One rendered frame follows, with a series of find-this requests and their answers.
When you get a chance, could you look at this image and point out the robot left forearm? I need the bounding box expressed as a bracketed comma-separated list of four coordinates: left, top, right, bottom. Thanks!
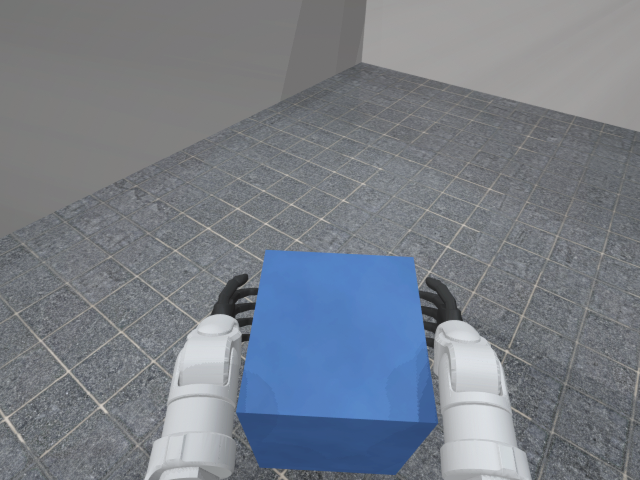
[144, 314, 242, 480]

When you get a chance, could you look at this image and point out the right robot hand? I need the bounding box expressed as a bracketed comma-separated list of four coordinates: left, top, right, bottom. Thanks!
[419, 277, 463, 348]

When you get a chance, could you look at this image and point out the left robot hand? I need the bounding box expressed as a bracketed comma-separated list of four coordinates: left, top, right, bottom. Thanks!
[210, 274, 259, 342]

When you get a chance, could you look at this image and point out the carton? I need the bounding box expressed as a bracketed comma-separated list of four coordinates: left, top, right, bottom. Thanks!
[236, 250, 438, 475]

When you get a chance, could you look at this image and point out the robot right forearm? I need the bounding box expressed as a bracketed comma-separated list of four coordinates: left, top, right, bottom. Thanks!
[433, 320, 532, 480]

